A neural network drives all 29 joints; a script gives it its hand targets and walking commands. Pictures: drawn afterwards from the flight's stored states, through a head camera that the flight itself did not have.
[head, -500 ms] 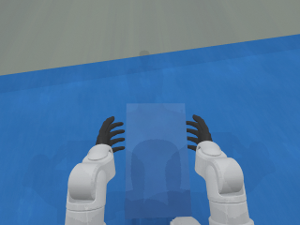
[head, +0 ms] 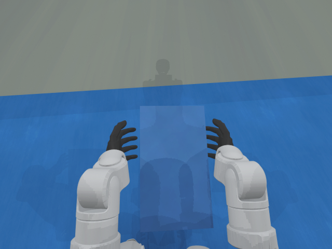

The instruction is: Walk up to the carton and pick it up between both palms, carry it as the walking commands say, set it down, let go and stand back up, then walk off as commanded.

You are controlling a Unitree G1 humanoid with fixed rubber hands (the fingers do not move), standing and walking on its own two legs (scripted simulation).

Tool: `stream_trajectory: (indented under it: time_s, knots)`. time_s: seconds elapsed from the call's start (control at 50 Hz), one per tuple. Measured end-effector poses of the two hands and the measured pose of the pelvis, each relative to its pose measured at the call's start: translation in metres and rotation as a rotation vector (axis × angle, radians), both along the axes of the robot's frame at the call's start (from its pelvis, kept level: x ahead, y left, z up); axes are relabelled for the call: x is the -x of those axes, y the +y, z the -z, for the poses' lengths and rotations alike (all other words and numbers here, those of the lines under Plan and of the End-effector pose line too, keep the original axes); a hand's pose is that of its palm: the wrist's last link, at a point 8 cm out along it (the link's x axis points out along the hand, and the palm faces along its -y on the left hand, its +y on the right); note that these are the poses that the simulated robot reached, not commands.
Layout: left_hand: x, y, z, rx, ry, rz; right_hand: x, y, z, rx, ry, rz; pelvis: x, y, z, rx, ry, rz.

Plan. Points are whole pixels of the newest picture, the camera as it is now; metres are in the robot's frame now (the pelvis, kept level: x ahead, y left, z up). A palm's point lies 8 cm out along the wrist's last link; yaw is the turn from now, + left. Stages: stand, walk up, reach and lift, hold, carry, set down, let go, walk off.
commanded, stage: carry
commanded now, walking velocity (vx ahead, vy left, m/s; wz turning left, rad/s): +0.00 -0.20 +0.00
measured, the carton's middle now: (169, 165) +0.32 +0.01 -0.01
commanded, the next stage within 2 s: none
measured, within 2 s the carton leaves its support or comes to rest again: neither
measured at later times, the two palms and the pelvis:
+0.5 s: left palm (176, 112) +0.40 +0.00 +0.11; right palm (270, 116) +0.40 -0.23 +0.10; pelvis +0.10 -0.12 +0.01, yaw +4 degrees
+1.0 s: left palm (230, 120) +0.37 -0.12 +0.12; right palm (324, 126) +0.38 -0.35 +0.11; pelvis +0.08 -0.24 +0.01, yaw +5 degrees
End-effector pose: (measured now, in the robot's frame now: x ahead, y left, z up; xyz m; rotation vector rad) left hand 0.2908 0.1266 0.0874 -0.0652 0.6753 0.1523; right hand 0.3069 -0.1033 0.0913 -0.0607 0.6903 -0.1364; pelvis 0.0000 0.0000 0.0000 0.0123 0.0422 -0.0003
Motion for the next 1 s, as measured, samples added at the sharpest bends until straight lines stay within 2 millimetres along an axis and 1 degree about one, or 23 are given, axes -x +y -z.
stream_trajectory:
  time_s: [0.08, 0.14, 0.24, 0.28, 0.32, 0.42, 0.54, 0.62, 0.7, 0.78, 0.86, 0.94, 1.0]
  knots:
    - [-0.035, -0.026, -0.005, -0.012, 0.036, 0.076, -0.016, -0.027, 0.0, -0.026, 0.041, 0.073, -0.025, -0.006, -0.012, 0.024, 0.014, 0.011]
    - [-0.06, -0.044, -0.011, -0.018, 0.025, 0.081, -0.03, -0.045, -0.005, -0.046, 0.034, 0.088, -0.041, -0.019, -0.018, 0.039, 0.022, 0.009]
    - [-0.089, -0.07, -0.023, -0.047, -0.027, 0.025, -0.059, -0.071, -0.018, -0.079, -0.017, 0.044, -0.068, -0.055, -0.018, 0.039, 0.027, -0.001]
    - [-0.097, -0.082, -0.027, -0.07, -0.045, 0.008, -0.073, -0.082, -0.019, -0.089, -0.038, 0.024, -0.08, -0.071, -0.013, 0.043, 0.022, -0.01]
    - [-0.102, -0.094, -0.03, -0.086, -0.04, 0.009, -0.082, -0.094, -0.017, -0.092, -0.033, 0.023, -0.088, -0.084, -0.013, 0.044, 0.02, -0.022]
    - [-0.106, -0.118, -0.028, -0.085, 0.008, 0.018, -0.093, -0.118, -0.011, -0.09, 0.012, 0.028, -0.097, -0.108, -0.016, 0.006, 0.039, -0.053]
    - [-0.107, -0.129, -0.02, -0.06, 0.009, -0.024, -0.099, -0.13, -0.01, -0.091, 0.008, -0.004, -0.097, -0.131, -0.012, 0.005, 0.062, -0.07]
    - [-0.102, -0.132, -0.012, -0.024, -0.008, -0.054, -0.098, -0.133, -0.009, -0.047, -0.001, -0.033, -0.095, -0.143, -0.004, 0.006, 0.056, -0.073]
    - [-0.09, -0.144, -0.006, -0.029, 0.028, -0.05, -0.09, -0.144, -0.007, -0.033, 0.035, -0.054, -0.095, -0.156, -0.007, 0.006, 0.032, -0.052]
    - [-0.086, -0.167, -0.016, -0.045, 0.028, -0.023, -0.084, -0.167, -0.009, -0.038, 0.035, -0.04, -0.095, -0.174, -0.011, 0.027, 0.023, -0.049]
    - [-0.088, -0.198, -0.028, -0.078, -0.009, -0.017, -0.083, -0.197, -0.015, -0.058, -0.004, -0.024, -0.093, -0.201, -0.011, 0.054, 0.011, -0.048]
    - [-0.086, -0.231, -0.033, -0.085, -0.005, 0.013, -0.077, -0.23, -0.016, -0.056, 0.001, 0.011, -0.087, -0.225, -0.011, 0.025, 0.016, -0.072]
    - [-0.082, -0.247, -0.032, -0.095, 0.004, 0.017, -0.07, -0.246, -0.016, -0.073, 0.008, 0.025, -0.078, -0.238, -0.012, 0.008, 0.027, -0.082]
